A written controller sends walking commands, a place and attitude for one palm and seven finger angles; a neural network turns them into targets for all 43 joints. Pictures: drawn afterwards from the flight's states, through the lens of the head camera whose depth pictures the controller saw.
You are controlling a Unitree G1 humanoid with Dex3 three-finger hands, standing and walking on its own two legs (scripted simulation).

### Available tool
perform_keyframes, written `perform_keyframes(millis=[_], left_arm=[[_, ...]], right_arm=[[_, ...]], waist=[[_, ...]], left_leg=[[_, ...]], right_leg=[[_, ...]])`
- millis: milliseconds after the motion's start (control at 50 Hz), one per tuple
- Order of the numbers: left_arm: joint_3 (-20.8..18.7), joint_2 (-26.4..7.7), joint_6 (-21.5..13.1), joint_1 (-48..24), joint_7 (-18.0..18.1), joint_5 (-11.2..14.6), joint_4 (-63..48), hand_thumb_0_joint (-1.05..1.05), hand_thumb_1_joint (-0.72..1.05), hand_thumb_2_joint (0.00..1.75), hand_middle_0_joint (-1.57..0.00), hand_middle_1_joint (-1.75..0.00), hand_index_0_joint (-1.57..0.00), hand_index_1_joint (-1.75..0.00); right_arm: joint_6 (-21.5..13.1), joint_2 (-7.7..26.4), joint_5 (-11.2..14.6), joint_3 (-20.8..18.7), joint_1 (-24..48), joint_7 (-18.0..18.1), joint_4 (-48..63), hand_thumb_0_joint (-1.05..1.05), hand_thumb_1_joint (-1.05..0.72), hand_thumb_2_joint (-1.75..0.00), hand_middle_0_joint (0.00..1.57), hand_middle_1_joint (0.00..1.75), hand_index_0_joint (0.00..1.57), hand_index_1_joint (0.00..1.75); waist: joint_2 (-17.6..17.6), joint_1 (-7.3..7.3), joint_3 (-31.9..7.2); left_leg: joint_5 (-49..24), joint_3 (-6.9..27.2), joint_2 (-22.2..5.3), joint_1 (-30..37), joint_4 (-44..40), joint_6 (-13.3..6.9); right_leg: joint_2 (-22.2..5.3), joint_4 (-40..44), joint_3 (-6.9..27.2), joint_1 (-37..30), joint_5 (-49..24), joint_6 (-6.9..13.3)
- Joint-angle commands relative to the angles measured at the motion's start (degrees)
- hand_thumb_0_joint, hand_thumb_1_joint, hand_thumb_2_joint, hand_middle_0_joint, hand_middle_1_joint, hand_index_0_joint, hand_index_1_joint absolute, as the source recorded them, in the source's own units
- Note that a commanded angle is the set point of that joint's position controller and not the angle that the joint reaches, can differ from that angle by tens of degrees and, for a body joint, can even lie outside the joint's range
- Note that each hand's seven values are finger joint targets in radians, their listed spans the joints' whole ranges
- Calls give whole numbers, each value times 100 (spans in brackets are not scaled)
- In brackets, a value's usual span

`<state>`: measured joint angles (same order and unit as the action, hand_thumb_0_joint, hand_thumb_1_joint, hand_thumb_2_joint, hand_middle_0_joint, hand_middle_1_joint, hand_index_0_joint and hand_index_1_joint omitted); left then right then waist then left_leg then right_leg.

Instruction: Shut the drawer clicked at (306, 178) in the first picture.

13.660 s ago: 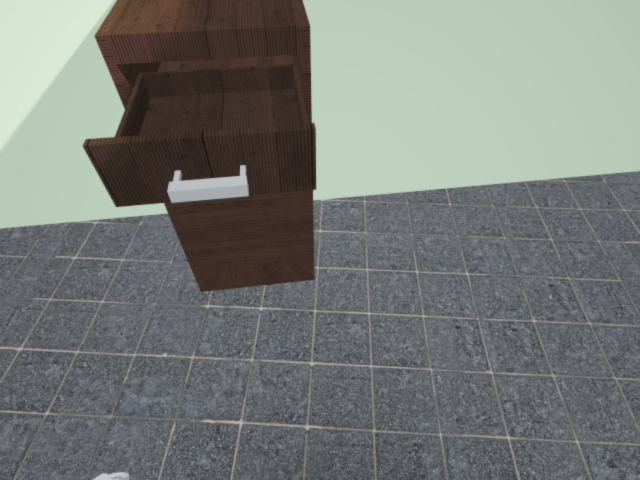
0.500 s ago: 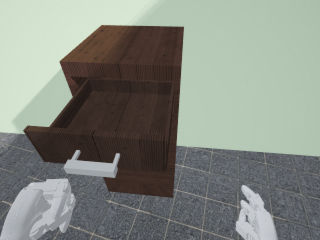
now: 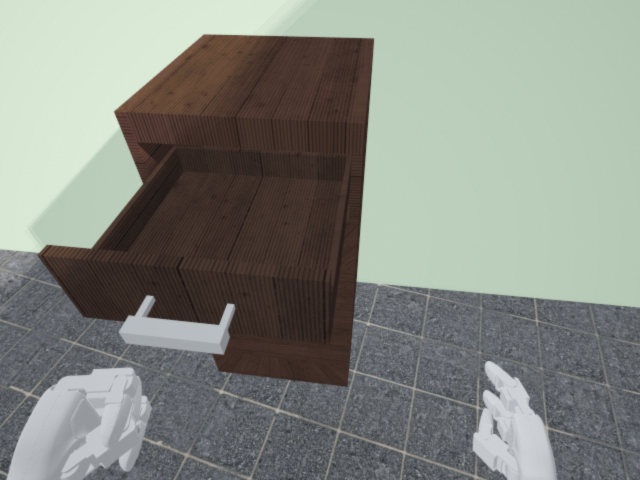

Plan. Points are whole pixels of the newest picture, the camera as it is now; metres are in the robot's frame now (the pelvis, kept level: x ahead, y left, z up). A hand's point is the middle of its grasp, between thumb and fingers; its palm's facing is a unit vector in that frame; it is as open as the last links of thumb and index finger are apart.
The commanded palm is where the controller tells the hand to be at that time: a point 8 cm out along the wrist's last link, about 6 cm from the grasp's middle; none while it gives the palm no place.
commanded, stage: bring the fist close to the handle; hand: left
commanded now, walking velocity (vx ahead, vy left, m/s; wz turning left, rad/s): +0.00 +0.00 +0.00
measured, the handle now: (182, 320) +0.29 +0.23 +0.05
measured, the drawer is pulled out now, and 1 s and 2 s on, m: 0.29 0.29 0.24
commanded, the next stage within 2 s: push the drawer shut in 1.08 s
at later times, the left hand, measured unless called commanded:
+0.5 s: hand (167, 410) +0.17 +0.19 +0.07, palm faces +0.00 -1.00 -0.07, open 3.3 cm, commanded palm +0.15 +0.25 +0.07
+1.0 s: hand (182, 396) +0.20 +0.19 +0.05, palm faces +0.01 -1.00 -0.07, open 3.3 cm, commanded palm +0.17 +0.25 +0.05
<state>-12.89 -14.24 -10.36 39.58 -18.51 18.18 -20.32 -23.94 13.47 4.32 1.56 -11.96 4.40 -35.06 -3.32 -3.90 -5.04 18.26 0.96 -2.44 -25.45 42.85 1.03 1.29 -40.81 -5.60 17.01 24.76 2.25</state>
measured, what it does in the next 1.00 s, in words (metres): stands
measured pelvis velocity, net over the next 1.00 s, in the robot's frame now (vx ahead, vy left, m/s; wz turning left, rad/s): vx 0.00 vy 0.01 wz -0.02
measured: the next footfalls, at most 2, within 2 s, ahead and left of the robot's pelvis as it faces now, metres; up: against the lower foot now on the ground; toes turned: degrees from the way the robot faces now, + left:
none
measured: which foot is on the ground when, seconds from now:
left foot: down 0.00-1.00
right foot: down 0.00-1.00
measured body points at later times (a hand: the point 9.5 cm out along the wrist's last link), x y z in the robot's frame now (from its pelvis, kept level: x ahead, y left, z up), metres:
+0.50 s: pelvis -0.01 +0.01 -0.02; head +0.01 +0.01 +0.43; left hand +0.17 +0.25 +0.07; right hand +0.17 -0.22 -0.08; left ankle +0.04 +0.13 -0.71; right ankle -0.03 -0.09 -0.71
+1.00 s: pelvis +0.00 +0.01 -0.03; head +0.02 +0.01 +0.42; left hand +0.19 +0.24 +0.05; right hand +0.17 -0.22 -0.10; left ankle +0.04 +0.13 -0.71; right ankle -0.03 -0.09 -0.71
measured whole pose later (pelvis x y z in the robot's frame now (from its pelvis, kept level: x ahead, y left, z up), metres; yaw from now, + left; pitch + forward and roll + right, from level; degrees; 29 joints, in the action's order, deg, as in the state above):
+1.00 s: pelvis +0.00 +0.01 -0.03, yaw -1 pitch +9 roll -1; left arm -8.2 -12.7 -17.3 30.3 -10.8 14.6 -10.6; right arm -10.9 12.9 2.4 0.8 -13.7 2.6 -31.1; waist -2.5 0.8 -6.4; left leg 22.5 0.2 -2.1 -40.7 54.4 0.0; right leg 0.3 -53.4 -4.7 32.7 29.5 1.4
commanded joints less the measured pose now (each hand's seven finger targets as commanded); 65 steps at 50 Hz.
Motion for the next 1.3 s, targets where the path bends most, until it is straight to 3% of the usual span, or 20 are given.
perform_keyframes(millis=[0,60,120,160,220,320,380,420,500,560,680,720,860,920,940,1060,1120,1160,1200,1280], left_arm=[[-497,-727,-500,-479,82,117,-996,0,90,90,-140,-160,-140,-160],[-230,-527,-497,-477,105,52,-970,0,90,90,-140,-160,-140,-160],[-343,-616,-496,-400,193,-12,-756,0,90,90,-140,-160,-140,-160],[-305,-575,-521,-462,230,-10,-700,0,90,90,-140,-160,-140,-160],[-388,-600,-647,-432,298,-35,-649,0,90,90,-140,-160,-140,-160],[-67,-425,-852,-681,398,-104,-591,0,90,90,-140,-160,-140,-160],[43,-386,-958,-856,412,-126,-508,0,90,90,-140,-160,-140,-160],[-101,-527,-981,-914,480,-175,-403,0,90,90,-140,-160,-140,-160],[-61,-454,-1024,-1021,517,-151,-275,0,90,90,-140,-160,-140,-160],[67,-423,-1057,-1386,569,-183,-176,0,90,90,-140,-160,-140,-160],[271,-317,-1105,-1364,674,-274,-186,0,90,90,-140,-160,-140,-160],[17,-544,-1077,-1158,797,-327,-169,0,90,90,-140,-160,-140,-160],[47,-423,-1024,-1069,848,-259,-143,0,90,90,-140,-160,-140,-160],[56,-480,-1069,-1029,791,-258,-260,0,90,90,-140,-160,-140,-160],[210,-342,-1068,-941,760,-250,-258,0,90,90,-140,-160,-140,-160],[-34,-556,-1131,-1142,749,-192,-211,0,90,90,-140,-160,-140,-160],[-87,-639,-1145,-1233,736,-202,-200,0,90,90,-140,-160,-140,-160],[48,-501,-1152,-1089,700,-180,-288,0,90,90,-140,-160,-140,-160],[24,-582,-1131,-1387,680,-155,-212,0,90,90,-140,-160,-140,-160],[-110,-668,-1086,-1669,638,-115,111,0,90,90,-140,-160,-140,-160]], right_arm=[[-248,551,-19,-284,667,25,935,0,-90,-90,20,30,20,30],[-185,559,-44,-283,656,-19,970,0,-90,-90,20,30,20,30],[-95,545,-68,-322,679,-33,952,0,-90,-90,20,30,20,30],[-3,552,-77,-332,609,-44,982,0,-90,-90,20,30,20,30],[96,546,-105,-364,642,-56,981,0,-90,-90,20,30,20,30],[191,590,-145,-357,550,-105,1009,0,-90,-90,20,30,20,30],[252,622,-148,-382,469,-104,1041,0,-90,-90,20,30,20,30],[309,635,-157,-393,460,-106,1009,0,-90,-90,20,30,20,30],[435,635,-170,-404,431,-112,1081,0,-90,-90,20,30,20,30],[519,665,-187,-382,371,-98,1094,0,-90,-90,20,30,20,30],[672,667,-208,-382,322,-139,1242,0,-90,-90,20,30,20,30],[748,651,-218,-404,345,-138,1233,0,-90,-90,20,30,20,30],[983,620,-192,-399,281,-133,1303,0,-90,-90,20,30,20,30],[996,632,-181,-397,316,-134,1325,0,-90,-90,20,30,20,30],[995,619,-178,-389,284,-139,1358,0,-90,-90,20,30,20,30],[1038,651,-185,-403,227,-96,1334,0,-90,-90,20,30,20,30],[1052,663,-181,-386,265,-89,1317,0,-90,-90,20,30,20,30],[1038,637,-174,-395,243,-102,1382,0,-90,-90,20,30,20,30],[1046,669,-174,-380,220,-89,1339,0,-90,-90,20,30,20,30],[1090,715,-184,-364,188,-56,1284,0,-90,-90,20,30,20,30]], waist=[[171,171,-83],[47,196,-195],[191,156,-220],[283,205,-263],[221,162,-330],[132,315,-203],[149,394,-369],[173,371,-421],[180,386,-613],[161,483,-621],[17,446,-915],[23,368,-989],[208,453,-847],[33,453,-854],[47,481,-832],[295,514,-826],[87,506,-820],[45,481,-987],[118,566,-911],[256,574,-886]], left_leg=[[-598,-8,266,591,-381,-286],[-701,-13,267,599,-383,-302],[-701,-7,259,475,-344,-300],[-657,-15,260,402,-324,-291],[-711,-31,262,334,-257,-286],[-385,32,243,123,-161,-286],[-256,38,245,45,-53,-286],[-193,66,229,-56,-15,-284],[-237,70,229,-176,102,-270],[-98,89,215,-263,190,-272],[-249,128,183,-292,296,-256],[-334,104,177,-316,317,-264],[-403,61,166,-417,369,-259],[-436,67,171,-389,399,-266],[-431,53,176,-369,410,-269],[-308,70,184,-505,480,-274],[-357,68,189,-484,502,-284],[-475,45,192,-391,503,-281],[-423,42,197,-464,544,-283],[-350,33,204,-547,560,-289]], right_leg=[[-91,919,465,836,-1123,-212],[-83,773,352,847,-1304,-192],[-80,720,334,861,-1298,-189],[-82,652,319,940,-1219,-202],[-76,553,296,945,-1258,-187],[-48,383,211,1337,-805,-174],[-67,273,250,1487,-605,-181],[-56,217,236,1511,-509,-167],[-66,17,210,1598,-572,-171],[-61,-45,233,1772,-418,-178],[-45,-324,158,1850,-595,-149],[-40,-311,188,1719,-683,-139],[-20,-310,188,1746,-852,-174],[-25,-309,201,1728,-876,-154],[-29,-309,207,1789,-892,-167],[-29,-281,260,1822,-755,-186],[-41,-278,281,1795,-803,-171],[-49,-313,274,1757,-956,-176],[-63,-265,318,1788,-944,-206],[-79,-191,402,1766,-868,-222]])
